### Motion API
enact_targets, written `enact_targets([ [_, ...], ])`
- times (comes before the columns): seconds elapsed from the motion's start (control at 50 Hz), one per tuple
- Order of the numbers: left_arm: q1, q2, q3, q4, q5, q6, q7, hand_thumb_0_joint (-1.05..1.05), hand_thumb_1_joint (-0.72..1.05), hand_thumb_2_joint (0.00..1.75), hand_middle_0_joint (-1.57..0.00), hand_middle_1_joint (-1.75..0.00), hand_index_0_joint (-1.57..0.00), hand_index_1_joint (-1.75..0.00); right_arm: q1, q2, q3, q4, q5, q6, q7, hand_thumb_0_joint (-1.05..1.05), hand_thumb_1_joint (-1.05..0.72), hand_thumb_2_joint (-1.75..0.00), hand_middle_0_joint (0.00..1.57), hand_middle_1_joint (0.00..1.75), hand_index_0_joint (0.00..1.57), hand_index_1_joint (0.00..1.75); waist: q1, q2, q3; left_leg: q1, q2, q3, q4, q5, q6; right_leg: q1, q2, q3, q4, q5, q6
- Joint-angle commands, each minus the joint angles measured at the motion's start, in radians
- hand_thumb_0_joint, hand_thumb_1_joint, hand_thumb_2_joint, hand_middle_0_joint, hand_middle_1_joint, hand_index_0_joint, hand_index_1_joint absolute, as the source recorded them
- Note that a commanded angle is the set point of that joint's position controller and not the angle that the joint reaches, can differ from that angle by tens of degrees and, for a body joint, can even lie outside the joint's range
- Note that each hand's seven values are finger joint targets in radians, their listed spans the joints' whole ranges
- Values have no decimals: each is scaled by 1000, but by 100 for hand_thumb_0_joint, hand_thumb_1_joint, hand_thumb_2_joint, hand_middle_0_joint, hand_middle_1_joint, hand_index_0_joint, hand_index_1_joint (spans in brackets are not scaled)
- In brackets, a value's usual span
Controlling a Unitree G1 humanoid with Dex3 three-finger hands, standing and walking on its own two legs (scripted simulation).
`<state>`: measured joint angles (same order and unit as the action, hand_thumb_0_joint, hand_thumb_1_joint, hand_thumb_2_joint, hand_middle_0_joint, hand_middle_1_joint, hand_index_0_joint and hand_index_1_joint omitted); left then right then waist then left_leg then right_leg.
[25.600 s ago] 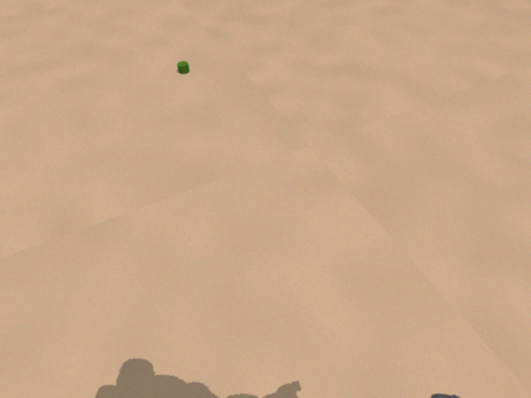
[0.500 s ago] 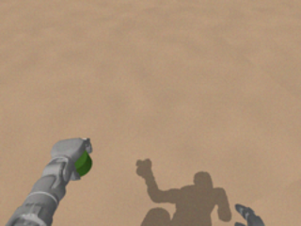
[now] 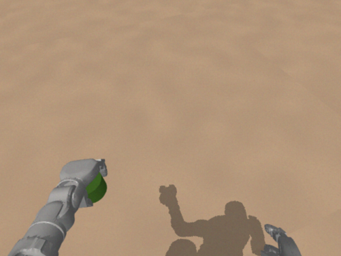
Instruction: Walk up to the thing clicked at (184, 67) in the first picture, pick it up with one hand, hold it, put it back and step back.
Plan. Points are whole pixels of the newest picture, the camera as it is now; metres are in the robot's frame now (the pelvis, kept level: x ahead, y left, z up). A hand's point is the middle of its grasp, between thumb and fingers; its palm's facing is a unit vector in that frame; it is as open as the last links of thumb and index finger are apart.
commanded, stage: hold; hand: left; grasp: from above
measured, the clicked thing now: (90, 185) +0.31 +0.23 -0.07
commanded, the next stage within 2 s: crouch in 0.88 s
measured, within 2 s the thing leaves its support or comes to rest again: neither
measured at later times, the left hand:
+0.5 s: hand (87, 191) +0.28 +0.22 -0.04, palm faces -0.45 -0.06 -0.89, open 10.1 cm
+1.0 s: hand (86, 189) +0.29 +0.22 -0.04, palm faces -0.45 -0.05 -0.89, open 10.2 cm
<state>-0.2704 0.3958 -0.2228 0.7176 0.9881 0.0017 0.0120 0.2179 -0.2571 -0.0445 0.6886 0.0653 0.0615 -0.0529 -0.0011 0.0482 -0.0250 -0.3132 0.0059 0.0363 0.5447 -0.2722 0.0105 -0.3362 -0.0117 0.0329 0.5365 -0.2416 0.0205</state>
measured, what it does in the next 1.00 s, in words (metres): stands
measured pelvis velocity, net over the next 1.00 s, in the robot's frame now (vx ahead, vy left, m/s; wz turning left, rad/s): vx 0.00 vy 0.00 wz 0.00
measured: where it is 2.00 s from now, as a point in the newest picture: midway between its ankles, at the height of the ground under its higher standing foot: outside the picture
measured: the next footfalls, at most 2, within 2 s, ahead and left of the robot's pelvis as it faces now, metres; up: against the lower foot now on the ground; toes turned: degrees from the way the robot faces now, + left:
none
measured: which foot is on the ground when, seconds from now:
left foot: down 0.00-1.00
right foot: down 0.00-1.00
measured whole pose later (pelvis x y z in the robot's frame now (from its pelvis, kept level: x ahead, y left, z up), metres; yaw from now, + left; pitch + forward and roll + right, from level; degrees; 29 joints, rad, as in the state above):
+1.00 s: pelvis +0.00 +0.00 +0.00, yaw +0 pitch +1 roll +0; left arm -0.24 0.40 -0.23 0.65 0.99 0.00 -0.01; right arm 0.20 -0.25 -0.04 0.69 0.07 0.07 -0.06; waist 0.01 0.05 -0.01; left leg -0.25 0.00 0.04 0.48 -0.24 0.01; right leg -0.28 -0.01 0.03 0.49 -0.22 0.02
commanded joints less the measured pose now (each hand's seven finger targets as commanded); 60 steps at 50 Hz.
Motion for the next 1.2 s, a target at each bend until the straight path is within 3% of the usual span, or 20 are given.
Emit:
enact_targets([
  [0.0, -335, 207, 99, -214, -6, -3, 38, 0, 42, 98, -76, -100, -80, -97, -72, -136, -37, -132, -4, -42, -6, 0, -90, -90, 20, 30, 20, 30, -4, -21, -234, 113, -14, -16, -94, 167, 0, 85, 43, -24, -85, 114, -34],
  [0.26, -315, 222, 111, -275, -12, 1, 10, 0, 40, 94, -72, -103, -77, -98, -116, -125, -28, -144, 3, -42, -15, 0, -91, -90, 20, 30, 20, 30, 12, -32, -225, 138, -24, -4, -112, 170, 6, 109, 34, -20, -116, 114, -28],
  [0.32, -280, 181, 75, -255, -15, 6, 0, 0, 39, 95, -73, -102, -77, -98, -121, -122, -23, -143, 4, -41, -14, 0, -91, -90, 20, 30, 20, 30, 3, -61, -187, 129, -21, -9, -120, 157, 6, 101, 37, -23, -119, 103, -28],
  [0.36, -322, 233, 115, -251, -4, 3, 3, 0, 38, 95, -72, -102, -76, -98, -116, -125, -22, -141, 4, -40, -17, 0, -91, -90, 20, 30, 20, 30, 5, -41, -202, 132, -20, -8, -121, 158, 5, 98, 38, -22, -117, 101, -30],
  [0.4, -296, 199, 90, -270, -6, -1, -4, 0, 39, 95, -71, -103, -76, -99, -121, -120, -21, -150, 4, -38, -15, 0, -91, -90, 20, 30, 20, 30, 3, -42, -199, 135, -22, -7, -123, 149, 6, 99, 36, -20, -120, 95, -30],
  [0.44, -269, 218, 118, -254, -7, 0, -2, 0, 39, 96, -72, -104, -76, -100, -126, -120, -21, -147, 4, -38, -16, 0, -91, -90, 20, 30, 20, 30, 14, -40, -198, 134, -23, -8, -126, 160, 4, 109, 36, -21, -119, 100, -31],
  [0.58, -370, 226, 110, -306, 6, -13, 19, 0, 37, 98, -72, -103, -76, -99, -107, -119, -27, -130, 0, -36, -17, 0, -91, -90, 20, 30, 20, 30, 4, -5, -279, 182, -22, -7, -109, 243, 2, 126, 37, -22, -100, 182, -32],
  [0.64, -330, 220, 115, -263, 2, -3, 30, 0, 39, 98, -73, -103, -77, -99, -102, -123, -30, -126, 1, -35, -16, 0, -91, -90, 20, 30, 20, 30, 6, -19, -249, 169, -25, -2, -110, 236, 4, 131, 35, -23, -112, 181, -30],
  [0.68, -316, 178, 77, -239, -5, 3, 23, 0, 39, 100, -73, -105, -77, -101, -108, -118, -27, -128, 2, -33, -15, 0, -91, -90, 20, 30, 20, 30, -3, -42, -224, 165, -22, -3, -116, 217, 5, 116, 36, -26, -120, 162, -28],
  [0.74, -287, 219, 114, -241, -7, 2, 17, 0, 36, 97, -71, -103, -75, -99, -113, -123, -30, -134, 5, -32, -14, 0, -91, -90, 20, 30, 20, 30, 22, -23, -213, 147, -23, -7, -127, 203, 0, 126, 36, -27, -121, 140, -34],
  [0.78, -293, 190, 80, -242, 4, 1, 6, 0, 37, 97, -70, -106, -75, -101, -110, -120, -30, -137, 3, -31, -13, 0, -91, -90, 20, 30, 20, 30, 4, -45, -220, 155, -20, -9, -120, 226, 2, 122, 37, -28, -114, 163, -33],
  [0.84, -318, 220, 110, -255, -1, -4, 10, 0, 37, 100, -72, -104, -76, -100, -105, -125, -30, -136, 3, -31, -14, 0, -91, -90, 20, 30, 20, 30, 9, -24, -220, 160, -16, -13, -123, 219, -1, 122, 40, -28, -116, 153, -35],
  [0.86, -313, 203, 96, -258, -2, -6, 10, 0, 37, 98, -72, -104, -75, -100, -106, -124, -30, -139, 3, -31, -13, 0, -91, -90, 20, 30, 20, 30, 11, -19, -220, 162, -13, -15, -130, 221, -4, 120, 42, -31, -112, 153, -37],
  [0.94, -295, 214, 113, -268, -2, -4, 21, 0, 35, 97, -70, -104, -74, -99, -98, -129, -36, -141, 1, -31, -12, 0, -91, -90, 20, 30, 20, 30, 12, -19, -231, 163, -11, -16, -125, 232, -5, 124, 42, -31, -110, 164, -37],
  [0.96, -314, 202, 93, -275, 4, -4, 21, 0, 40, 90, -71, -108, -77, -101, -102, -127, -34, -140, 1, -32, -11, 0, -93, -91, 20, 30, 20, 30, 8, -9, -232, 168, -12, -16, -127, 237, -6, 121, 42, -31, -107, 169, -39],
  [0.98, -308, 185, 80, -272, 6, -3, 21, 0, 32, 92, -63, -105, -69, -99, -103, -124, -33, -142, 0, -32, -10, 0, -89, -90, 20, 30, 20, 30, 7, -15, -223, 168, -14, -15, -125, 233, -5, 118, 40, -31, -113, 165, -38],
  [1.02, -284, 198, 108, -242, 5, -1, 37, 0, 27, 94, -64, -102, -68, -98, -100, -128, -33, -138, 2, -31, -11, 0, -89, -90, 20, 30, 20, 30, 9, -44, -212, 158, -16, -13, -123, 221, -2, 118, 41, -31, -114, 153, -35],
  [1.06, -277, 177, 95, -208, 16, -2, 53, 0, 27, 94, -64, -102, -68, -98, -95, -125, -33, -134, -3, -29, -9, 0, -89, -90, 20, 30, 20, 30, -2, -59, -189, 138, -19, -10, -117, 204, 1, 101, 37, -31, -115, 145, -33],
  [1.1, -264, 152, 79, -162, 27, -7, 77, 0, 28, 92, -66, -99, -69, -96, -89, -125, -35, -125, -6, -27, -6, 0, -90, -90, 20, 30, 20, 30, -11, -89, -171, 122, -21, -12, -107, 192, 1, 84, 35, -31, -109, 133, -32],
  [1.18, -318, 165, 99, -57, 58, -27, 151, 0, 27, 94, -66, -98, -69, -95, -54, -129, -41, -96, -19, -21, 2, 0, -90, -90, 20, 30, 20, 30, -28, -90, -177, 56, -27, -8, -51, 167, 2, 21, 29, -28, -69, 120, -30],
])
